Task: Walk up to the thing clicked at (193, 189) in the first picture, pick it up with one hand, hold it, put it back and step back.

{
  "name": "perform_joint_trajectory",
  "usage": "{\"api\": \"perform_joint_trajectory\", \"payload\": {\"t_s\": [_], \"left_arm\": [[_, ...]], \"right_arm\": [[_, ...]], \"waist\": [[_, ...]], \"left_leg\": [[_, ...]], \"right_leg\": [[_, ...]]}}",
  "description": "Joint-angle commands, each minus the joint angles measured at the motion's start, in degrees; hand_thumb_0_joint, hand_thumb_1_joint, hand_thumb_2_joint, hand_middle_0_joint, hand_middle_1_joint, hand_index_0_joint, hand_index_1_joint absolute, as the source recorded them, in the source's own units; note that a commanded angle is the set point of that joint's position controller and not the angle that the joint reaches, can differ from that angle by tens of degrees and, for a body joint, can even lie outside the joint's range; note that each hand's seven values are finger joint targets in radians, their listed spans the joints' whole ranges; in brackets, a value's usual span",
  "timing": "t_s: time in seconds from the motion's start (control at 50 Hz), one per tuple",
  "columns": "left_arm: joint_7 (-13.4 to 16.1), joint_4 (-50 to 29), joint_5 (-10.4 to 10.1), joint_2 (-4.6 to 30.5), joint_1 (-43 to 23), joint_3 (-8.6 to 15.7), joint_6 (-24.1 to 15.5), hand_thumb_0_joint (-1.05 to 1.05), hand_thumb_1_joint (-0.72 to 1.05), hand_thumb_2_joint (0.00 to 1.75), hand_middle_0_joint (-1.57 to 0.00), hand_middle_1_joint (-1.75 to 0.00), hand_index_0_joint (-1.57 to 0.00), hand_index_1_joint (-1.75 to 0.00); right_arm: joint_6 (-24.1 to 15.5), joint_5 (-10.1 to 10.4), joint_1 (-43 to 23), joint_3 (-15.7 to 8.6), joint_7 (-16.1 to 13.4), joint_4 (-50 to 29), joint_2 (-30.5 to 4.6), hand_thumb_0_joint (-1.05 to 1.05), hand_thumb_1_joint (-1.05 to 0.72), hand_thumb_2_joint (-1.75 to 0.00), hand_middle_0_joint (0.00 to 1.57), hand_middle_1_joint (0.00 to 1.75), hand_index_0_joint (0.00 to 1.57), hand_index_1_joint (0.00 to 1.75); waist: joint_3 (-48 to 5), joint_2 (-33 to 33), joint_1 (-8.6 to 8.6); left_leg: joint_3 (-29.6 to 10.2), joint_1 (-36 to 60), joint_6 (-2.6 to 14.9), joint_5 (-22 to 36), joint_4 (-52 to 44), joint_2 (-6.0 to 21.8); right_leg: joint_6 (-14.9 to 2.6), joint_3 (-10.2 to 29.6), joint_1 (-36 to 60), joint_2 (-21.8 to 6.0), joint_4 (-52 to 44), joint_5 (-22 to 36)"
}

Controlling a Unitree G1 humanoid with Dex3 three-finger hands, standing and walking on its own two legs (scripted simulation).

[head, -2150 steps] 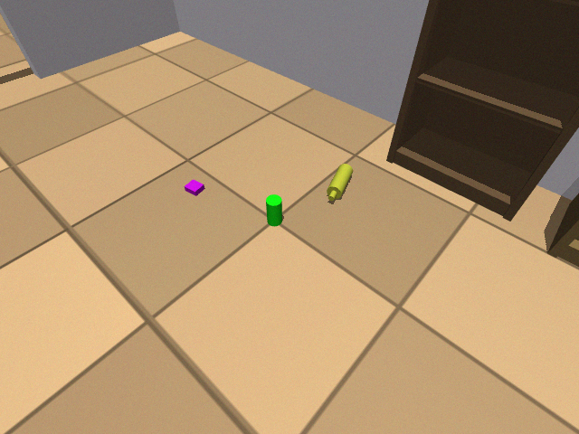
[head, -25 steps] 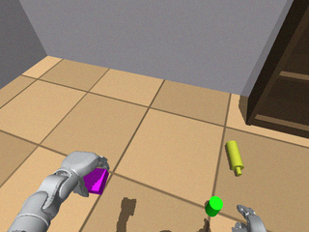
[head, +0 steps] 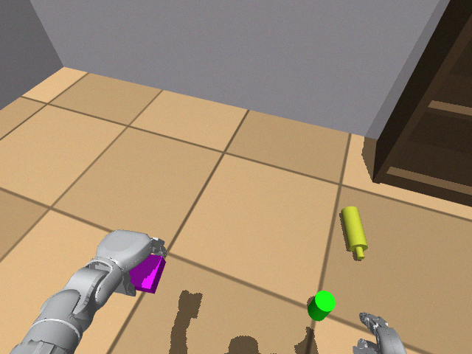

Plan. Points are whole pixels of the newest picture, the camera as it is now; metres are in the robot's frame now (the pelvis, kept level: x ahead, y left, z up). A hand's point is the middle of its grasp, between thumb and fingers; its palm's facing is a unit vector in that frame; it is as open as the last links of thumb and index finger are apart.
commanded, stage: crouch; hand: left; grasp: from above
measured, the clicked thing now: (141, 271) +0.31 +0.20 -0.09
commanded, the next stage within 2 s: lower in 1.82 s
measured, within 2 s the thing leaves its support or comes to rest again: neither
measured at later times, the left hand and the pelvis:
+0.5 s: hand (164, 278) +0.37 +0.20 -0.29, palm faces -0.38 +0.16 -0.91, open 9.2 cm; pelvis -0.06 +0.01 -0.19, yaw +0 degrees
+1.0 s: hand (181, 287) +0.40 +0.18 -0.48, palm faces -0.40 +0.12 -0.91, open 9.1 cm; pelvis -0.06 +0.00 -0.32, yaw -2 degrees
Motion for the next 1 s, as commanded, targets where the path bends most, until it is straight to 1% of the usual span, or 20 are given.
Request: {"api": "perform_joint_trajectory", "payload": {"t_s": [0.0, 0.1, 0.2, 0.24, 0.32, 0.36, 0.42, 0.46, 0.5, 0.56, 0.58, 0.62, 0.64, 0.68, 0.72, 0.76, 0.8, 0.84, 0.96, 0.98], "left_arm": [[8.31, -2.82, 3.86, 9.55, -23.7, 4.87, -0.08, 0.0, 0.57, 0.53, -0.98, -0.39, -0.98, -0.39], [14.61, 9.04, 7.35, 6.25, -28.54, 2.65, 2.32, 0.0, 0.57, 0.54, -1.01, -0.38, -1.0, -0.39], [17.72, 12.56, 8.63, 8.51, -35.26, 3.58, 3.85, 0.0, 0.59, 0.54, -1.04, -0.34, -1.02, -0.35], [18.1, 14.05, 9.16, 9.11, -38.48, 3.86, 3.77, 0.0, 0.63, 0.54, -1.07, -0.33, -1.06, -0.34], [18.49, 12.47, 10.29, 12.98, -43.67, 6.18, 3.31, 0.0, 0.72, 0.53, -1.13, -0.32, -1.12, -0.33], [18.69, 13.37, 10.43, 11.87, -46.26, 5.83, 3.56, 0.0, 0.75, 0.53, -1.13, -0.36, -1.14, -0.36], [18.63, 20.98, 10.88, 12.97, -43.6, 6.62, 4.71, 0.0, 0.77, 0.51, -1.14, -0.34, -1.15, -0.34], [17.61, 20.36, 10.17, 9.97, -46.17, 4.94, 4.59, 0.0, 0.81, 0.52, -1.16, -0.38, -1.17, -0.36], [16.72, 19.84, 10.57, 12.19, -47.96, 5.74, 4.16, 0.0, 0.85, 0.53, -1.19, -0.36, -1.2, -0.35], [15.94, 21.21, 9.59, 10.04, -48.72, 4.85, 3.19, 0.0, 0.92, 0.55, -1.24, -0.35, -1.25, -0.35], [15.96, 24.85, 9.88, 10.33, -47.67, 5.08, 3.03, 0.0, 0.93, 0.53, -1.24, -0.36, -1.26, -0.34], [16.48, 23.96, 9.92, 11.12, -49.37, 5.77, 2.07, 0.0, 0.91, 0.51, -1.22, -0.34, -1.24, -0.32], [17.07, 22.11, 10.22, 13.71, -52.15, 6.91, 1.43, 0.0, 0.91, 0.49, -1.23, -0.32, -1.25, -0.31], [18.43, 21.86, 11.27, 13.61, -54.81, 7.26, 0.54, 0.0, 0.87, 0.46, -1.21, -0.29, -1.22, -0.28], [20.41, 22.3, 13.25, 15.25, -56.15, 8.67, -0.24, 0.0, 0.82, 0.44, -1.17, -0.26, -1.19, -0.25], [22.01, 21.54, 13.93, 14.77, -58.2, 8.71, -0.67, 0.0, 0.79, 0.4, -1.15, -0.24, -1.17, -0.23], [23.26, 24.41, 15.26, 14.86, -58.48, 8.9, -0.42, 0.0, 0.78, 0.38, -1.15, -0.21, -1.17, -0.2], [24.2, 27.82, 16.0, 15.95, -56.11, 9.85, 0.49, 0.0, 0.79, 0.41, -1.18, -0.21, -1.18, -0.21], [24.26, 29.53, 14.27, 14.73, -58.41, 9.43, 3.46, 0.0, 0.85, 0.47, -1.21, -0.26, -1.22, -0.25], [23.92, 32.61, 14.08, 14.02, -56.74, 9.23, 4.13, 0.0, 0.85, 0.49, -1.21, -0.26, -1.21, -0.25]], "right_arm": [[-1.27, -1.7, 0.91, -3.61, 1.04, -4.8, -8.18, 0.0, -0.91, -0.91, 0.2, 0.3, 0.2, 0.3], [-1.1, -2.62, 3.39, -4.61, 2.59, -3.79, -9.36, 0.0, -0.92, -0.91, 0.2, 0.3, 0.2, 0.3], [-2.52, -3.44, 4.94, -5.52, 2.73, -2.54, -9.97, 0.0, -0.92, -0.91, 0.2, 0.3, 0.2, 0.3], [-3.3, -4.04, 5.84, -5.75, 2.61, -1.39, -10.19, 0.0, -0.92, -0.91, 0.2, 0.3, 0.2, 0.3], [-4.58, -4.71, 6.99, -6.42, 2.59, -0.94, -10.67, 0.0, -0.92, -0.91, 0.2, 0.3, 0.2, 0.3], [-5.23, -5.08, 7.57, -6.36, 2.62, -0.69, -10.44, 0.0, -0.92, -0.91, 0.2, 0.3, 0.2, 0.3], [-6.06, -5.28, 7.9, -6.29, 2.76, -0.39, -10.96, 0.0, -0.92, -0.91, 0.2, 0.3, 0.2, 0.3], [-6.81, -5.58, 8.37, -6.43, 3.16, 0.09, -10.84, 0.0, -0.92, -0.91, 0.2, 0.3, 0.2, 0.3], [-7.28, -5.6, 8.69, -6.58, 3.52, 0.58, -11.36, 0.0, -0.92, -0.91, 0.2, 0.3, 0.2, 0.3], [-8.16, -5.98, 8.37, -6.23, 4.19, 1.16, -11.14, 0.0, -0.92, -0.91, 0.2, 0.3, 0.2, 0.3], [-8.47, -6.13, 8.89, -5.95, 4.39, 1.73, -11.53, 0.0, -0.92, -0.91, 0.2, 0.3, 0.2, 0.3], [-8.94, -6.54, 8.98, -5.45, 4.86, 2.13, -11.46, 0.0, -0.92, -0.91, 0.2, 0.3, 0.2, 0.3], [-9.29, -6.73, 8.84, -5.43, 5.11, 2.12, -11.65, 0.0, -0.92, -0.91, 0.2, 0.3, 0.2, 0.3], [-9.85, -7.17, 9.76, -4.99, 5.68, 2.51, -11.64, 0.0, -0.92, -0.91, 0.2, 0.3, 0.2, 0.3], [-10.22, -7.89, 10.53, -4.62, 6.25, 3.47, -11.72, 0.0, -0.92, -0.91, 0.2, 0.3, 0.2, 0.3], [-10.69, -8.38, 11.12, -4.53, 7.0, 3.77, -11.67, 0.0, -0.92, -0.91, 0.2, 0.3, 0.2, 0.3], [-10.96, -8.89, 12.15, -4.38, 7.6, 4.34, -11.64, 0.0, -0.93, -0.91, 0.2, 0.3, 0.2, 0.3], [-10.99, -9.16, 12.37, -4.23, 8.09, 4.1, -11.5, 0.0, -0.93, -0.91, 0.2, 0.3, 0.2, 0.3], [-11.13, -9.8, 11.34, -4.47, 9.25, 3.64, -10.85, 0.0, -0.92, -0.91, 0.2, 0.3, 0.2, 0.3], [-11.14, -9.74, 11.49, -4.45, 9.34, 3.81, -10.99, 0.0, -0.92, -0.91, 0.2, 0.3, 0.2, 0.3]], "waist": [[-18.28, 0.46, -2.73], [-20.22, -0.87, -4.18], [-28.8, 0.52, -4.93], [-31.36, 1.44, -5.73], [-38.55, 4.81, -5.63], [-38.35, 4.55, -6.73], [-36.03, 3.52, -6.84], [-37.57, 3.56, -8.08], [-39.58, 4.85, -8.41], [-39.75, 3.87, -9.72], [-37.53, 2.13, -10.51], [-38.17, 3.65, -10.63], [-39.94, 6.06, -10.31], [-41.88, 8.1, -11.16], [-45.51, 11.16, -10.93], [-48.05, 13.57, -11.21], [-47.98, 13.67, -12.21], [-47.39, 12.62, -11.96], [-46.96, 11.59, -12.34], [-44.82, 9.89, -13.05]], "left_leg": [[-0.88, 2.02, 0.18, 11.36, 4.76, -1.51], [-1.39, -10.22, 0.5, 5.01, 13.99, -1.86], [-1.74, -19.83, 1.02, 1.26, 23.58, -2.33], [-2.24, -24.57, 1.26, 0.29, 28.2, -2.29], [-2.51, -29.84, 1.25, -2.52, 34.6, -2.17], [-2.92, -34.06, 1.03, -6.44, 36.17, -2.12], [-3.69, -39.96, 0.82, -11.93, 37.81, -2.18], [-4.5, -41.34, 0.86, -12.87, 39.94, -2.02], [-4.99, -43.47, 0.95, -13.56, 42.4, -2.13], [-5.89, -46.83, 1.16, -16.14, 45.53, -2.19], [-6.59, -48.07, 1.26, -16.63, 46.45, -2.15], [-6.94, -49.55, 1.15, -16.07, 48.6, -2.2], [-6.81, -49.45, 0.98, -16.16, 49.57, -2.22], [-7.02, -49.26, 0.67, -13.77, 51.9, -2.03], [-6.37, -49.1, 0.4, -9.06, 55.14, -2.06], [-5.84, -47.93, 0.26, -5.5, 57.42, -1.98], [-4.94, -48.94, 0.53, -3.1, 59.97, -2.01], [-3.47, -51.73, 1.12, -3.66, 61.99, -2.43], [-2.79, -57.63, 1.79, -8.65, 64.81, -2.32], [-3.2, -58.73, 1.89, -9.29, 65.26, -2.28]], "right_leg": [[-2.27, -1.38, -6.41, 2.54, 3.36, 9.03], [-2.23, -1.74, -17.95, 2.55, 11.3, 3.69], [-2.51, -1.91, -26.07, 2.27, 20.05, 0.62], [-2.68, -2.05, -31.22, 2.34, 24.45, -0.13], [-3.25, -1.95, -37.12, 2.2, 31.47, -2.94], [-3.12, -2.21, -40.03, 2.13, 33.46, -5.94], [-3.2, -2.71, -44.88, 2.26, 36.45, -11.26], [-3.33, -3.36, -48.02, 2.28, 39.04, -11.89], [-3.33, -3.73, -50.54, 2.17, 41.8, -12.5], [-3.47, -4.5, -54.82, 2.15, 45.27, -14.67], [-3.24, -4.82, -56.99, 1.89, 46.18, -14.9], [-3.27, -4.98, -60.33, 1.59, 48.86, -14.27], [-3.46, -4.78, -61.46, 1.55, 50.15, -14.45], [-3.55, -4.93, -64.35, 1.35, 53.03, -12.52], [-3.63, -5.04, -66.38, 1.38, 56.22, -9.1], [-3.72, -5.18, -67.43, 1.47, 58.28, -6.78], [-3.56, -5.36, -67.57, 1.65, 59.44, -4.63], [-3.26, -5.13, -66.32, 1.81, 59.38, -4.23], [-3.16, -5.73, -66.8, 2.15, 61.26, -7.15], [-3.09, -5.97, -68.16, 2.04, 61.81, -7.75]]}}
